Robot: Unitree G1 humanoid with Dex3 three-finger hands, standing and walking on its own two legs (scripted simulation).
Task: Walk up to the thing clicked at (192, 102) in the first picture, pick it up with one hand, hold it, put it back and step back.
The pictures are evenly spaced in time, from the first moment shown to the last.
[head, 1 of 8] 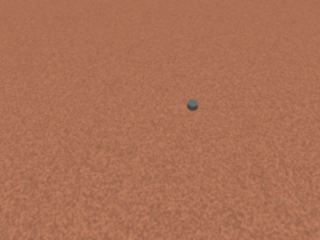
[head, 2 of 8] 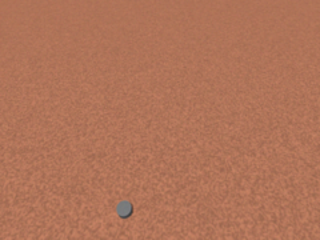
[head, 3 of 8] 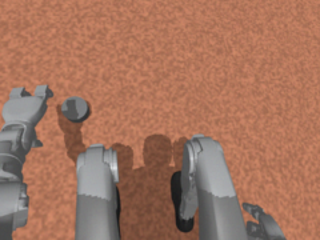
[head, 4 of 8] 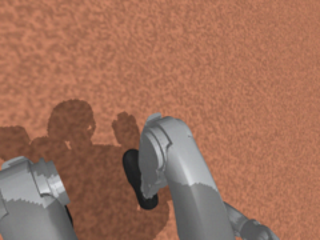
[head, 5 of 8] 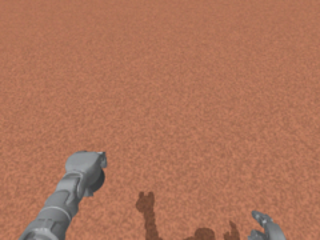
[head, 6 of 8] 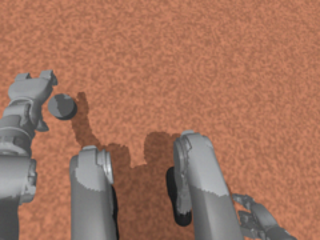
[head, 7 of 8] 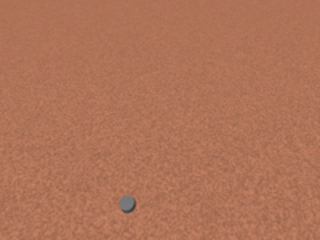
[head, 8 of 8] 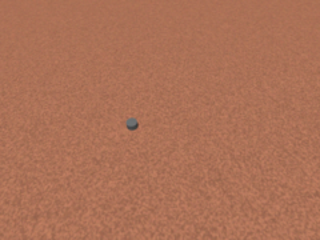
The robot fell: no
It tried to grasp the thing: yes
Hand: left
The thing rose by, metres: 0.69
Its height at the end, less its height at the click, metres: +0.00
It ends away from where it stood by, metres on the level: 0.02
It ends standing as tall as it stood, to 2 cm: yes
